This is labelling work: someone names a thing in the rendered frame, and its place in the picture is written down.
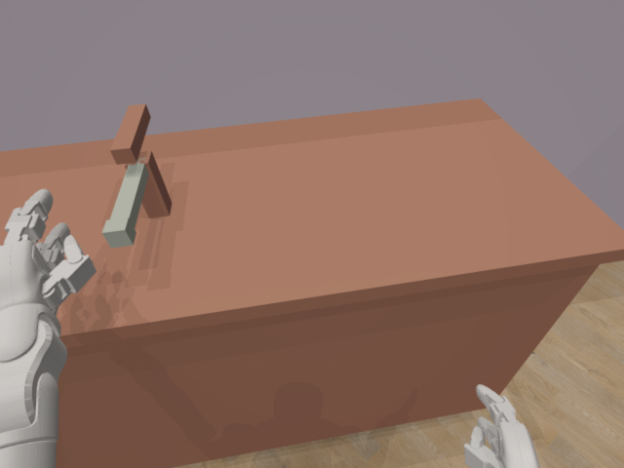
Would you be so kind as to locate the tap lever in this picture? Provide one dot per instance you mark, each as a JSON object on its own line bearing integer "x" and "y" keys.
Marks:
{"x": 119, "y": 230}

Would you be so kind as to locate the robot left forearm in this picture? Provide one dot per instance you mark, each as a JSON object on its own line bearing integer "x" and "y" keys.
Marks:
{"x": 31, "y": 359}

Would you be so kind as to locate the robot left hand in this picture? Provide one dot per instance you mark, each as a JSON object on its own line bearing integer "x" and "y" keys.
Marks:
{"x": 40, "y": 274}

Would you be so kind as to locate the counter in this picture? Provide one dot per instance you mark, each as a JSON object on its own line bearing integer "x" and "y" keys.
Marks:
{"x": 298, "y": 280}

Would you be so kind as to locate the robot right hand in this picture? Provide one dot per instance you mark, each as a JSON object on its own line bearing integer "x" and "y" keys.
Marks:
{"x": 511, "y": 443}

